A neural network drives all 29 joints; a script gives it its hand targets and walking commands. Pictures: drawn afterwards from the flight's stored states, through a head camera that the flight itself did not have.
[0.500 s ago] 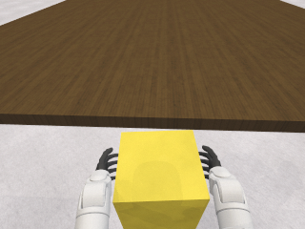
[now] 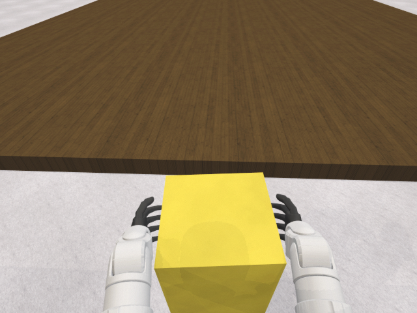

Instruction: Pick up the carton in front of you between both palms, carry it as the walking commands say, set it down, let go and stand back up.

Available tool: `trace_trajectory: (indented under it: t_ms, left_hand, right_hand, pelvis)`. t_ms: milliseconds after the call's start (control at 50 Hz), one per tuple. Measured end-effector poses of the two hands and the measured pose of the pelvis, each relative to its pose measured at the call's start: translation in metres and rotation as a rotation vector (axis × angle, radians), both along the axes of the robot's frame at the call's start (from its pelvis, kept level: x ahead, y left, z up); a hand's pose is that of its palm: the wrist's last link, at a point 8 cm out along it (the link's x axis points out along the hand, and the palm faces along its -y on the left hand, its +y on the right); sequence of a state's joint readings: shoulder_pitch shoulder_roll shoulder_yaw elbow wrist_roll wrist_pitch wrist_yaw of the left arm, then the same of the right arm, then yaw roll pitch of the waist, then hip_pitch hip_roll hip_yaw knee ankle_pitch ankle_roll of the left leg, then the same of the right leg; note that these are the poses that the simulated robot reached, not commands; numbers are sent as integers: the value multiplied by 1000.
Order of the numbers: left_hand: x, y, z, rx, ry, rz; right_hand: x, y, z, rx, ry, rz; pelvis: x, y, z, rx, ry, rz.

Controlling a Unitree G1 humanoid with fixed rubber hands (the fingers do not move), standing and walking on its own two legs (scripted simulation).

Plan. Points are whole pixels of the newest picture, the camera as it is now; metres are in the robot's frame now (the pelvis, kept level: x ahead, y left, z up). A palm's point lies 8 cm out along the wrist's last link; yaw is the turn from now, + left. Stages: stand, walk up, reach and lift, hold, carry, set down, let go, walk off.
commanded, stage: hold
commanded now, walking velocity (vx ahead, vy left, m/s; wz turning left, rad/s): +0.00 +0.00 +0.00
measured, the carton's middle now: (216, 245) +0.31 +0.00 -0.02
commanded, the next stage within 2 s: carry in 0.46 s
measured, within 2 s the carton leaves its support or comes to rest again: neither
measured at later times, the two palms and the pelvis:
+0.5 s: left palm (141, 232) +0.30 +0.15 +0.05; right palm (292, 228) +0.29 -0.15 +0.05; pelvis +0.01 +0.00 +0.00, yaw +0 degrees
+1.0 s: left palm (158, 179) +0.43 +0.13 +0.07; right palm (287, 183) +0.41 -0.17 +0.06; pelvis +0.17 -0.01 -0.02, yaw -2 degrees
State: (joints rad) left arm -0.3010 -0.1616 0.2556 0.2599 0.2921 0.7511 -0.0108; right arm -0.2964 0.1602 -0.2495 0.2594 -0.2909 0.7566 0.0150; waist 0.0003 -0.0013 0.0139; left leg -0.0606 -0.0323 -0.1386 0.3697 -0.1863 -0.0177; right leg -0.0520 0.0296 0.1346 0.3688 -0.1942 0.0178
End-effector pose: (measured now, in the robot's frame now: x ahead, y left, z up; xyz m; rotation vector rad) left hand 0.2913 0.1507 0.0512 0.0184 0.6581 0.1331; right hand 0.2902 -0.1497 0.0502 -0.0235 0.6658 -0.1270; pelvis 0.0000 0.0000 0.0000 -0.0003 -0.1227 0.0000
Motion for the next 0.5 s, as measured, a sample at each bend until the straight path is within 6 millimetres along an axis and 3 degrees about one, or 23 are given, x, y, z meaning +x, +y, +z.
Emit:
trace_trajectory:
  t_ms: [500]
  left_hand:
    - [4, -1, -2, 13, 1, -7]
  right_hand:
    - [4, -1, -2, -12, 0, 8]
  pelvis:
    - [10, -1, -2, 1, 45, -4]
